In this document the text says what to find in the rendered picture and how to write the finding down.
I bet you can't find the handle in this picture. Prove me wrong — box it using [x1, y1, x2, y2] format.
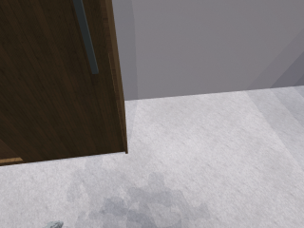
[72, 0, 99, 74]

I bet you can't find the wardrobe door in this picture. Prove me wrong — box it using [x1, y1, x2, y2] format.
[0, 139, 19, 160]
[0, 0, 124, 162]

